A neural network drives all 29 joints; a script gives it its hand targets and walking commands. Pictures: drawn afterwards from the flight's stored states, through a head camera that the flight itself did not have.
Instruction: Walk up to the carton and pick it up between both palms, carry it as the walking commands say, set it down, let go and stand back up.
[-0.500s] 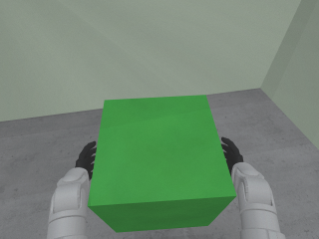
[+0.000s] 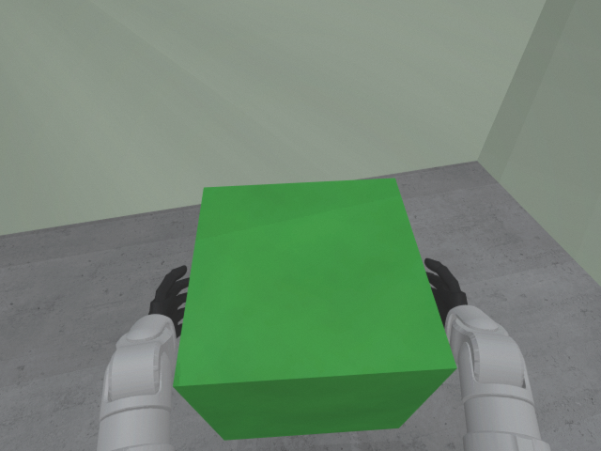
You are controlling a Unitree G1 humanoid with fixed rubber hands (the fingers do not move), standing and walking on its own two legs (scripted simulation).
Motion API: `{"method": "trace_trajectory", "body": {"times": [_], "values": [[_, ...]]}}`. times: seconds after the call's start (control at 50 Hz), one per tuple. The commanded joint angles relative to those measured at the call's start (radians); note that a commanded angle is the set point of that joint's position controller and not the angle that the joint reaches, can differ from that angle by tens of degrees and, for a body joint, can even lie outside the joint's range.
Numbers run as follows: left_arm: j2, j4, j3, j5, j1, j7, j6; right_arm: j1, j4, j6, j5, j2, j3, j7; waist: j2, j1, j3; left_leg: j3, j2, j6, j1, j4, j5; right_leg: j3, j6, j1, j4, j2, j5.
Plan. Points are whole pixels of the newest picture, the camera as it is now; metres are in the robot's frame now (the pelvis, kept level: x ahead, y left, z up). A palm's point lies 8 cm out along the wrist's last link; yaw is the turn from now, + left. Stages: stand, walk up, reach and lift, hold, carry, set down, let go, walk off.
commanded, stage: reach and lift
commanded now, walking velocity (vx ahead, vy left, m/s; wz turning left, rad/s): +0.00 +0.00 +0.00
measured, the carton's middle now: (306, 314) +0.33 -0.01 -0.03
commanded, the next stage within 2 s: hold in 0.44 s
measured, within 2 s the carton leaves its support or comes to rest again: neither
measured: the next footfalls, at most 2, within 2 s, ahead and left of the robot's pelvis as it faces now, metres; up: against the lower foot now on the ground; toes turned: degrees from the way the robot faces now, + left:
none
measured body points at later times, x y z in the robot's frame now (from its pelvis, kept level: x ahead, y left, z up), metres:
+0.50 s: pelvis +0.01 -0.01 +0.00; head -0.01 -0.01 +0.45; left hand +0.29 +0.19 +0.03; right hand +0.29 -0.20 +0.03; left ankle +0.02 +0.12 -0.75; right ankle +0.01 -0.14 -0.75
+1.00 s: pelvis +0.00 -0.01 +0.00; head -0.02 +0.00 +0.45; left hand +0.28 +0.19 +0.03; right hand +0.28 -0.20 +0.03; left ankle +0.02 +0.12 -0.75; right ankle +0.01 -0.14 -0.75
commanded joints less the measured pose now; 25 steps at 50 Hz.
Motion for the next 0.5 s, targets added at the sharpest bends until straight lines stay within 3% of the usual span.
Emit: {"method": "trace_trajectory", "body": {"times": [0.0, 0.18, 0.48], "values": [[-0.769, -0.132, -0.588, -0.158, -0.455, -0.121, -0.031, -0.449, -0.119, -0.026, 0.131, 0.743, 0.57, 0.132, 0.016, 0.005, -0.27, -0.062, -0.089, 0.0, 0.123, -0.028, 0.13, 0.024, -0.033, 0.001, -0.039, 0.121, 0.119], [-0.729, -0.176, -0.6, -0.165, -0.389, -0.126, -0.033, -0.38, -0.161, -0.025, 0.134, 0.746, 0.599, 0.11, 0.003, 0.006, -0.265, -0.058, -0.097, 0.004, 0.128, -0.027, 0.185, 0.029, -0.02, 0.018, -0.047, 0.116, 0.191], [-0.686, -0.218, -0.606, -0.173, -0.343, -0.13, -0.032, -0.325, -0.186, -0.021, 0.136, 0.741, 0.616, 0.084, 0.006, 0.007, -0.25, -0.051, -0.1, 0.008, 0.11, -0.026, 0.17, 0.029, -0.016, 0.02, -0.043, 0.115, 0.187]]}}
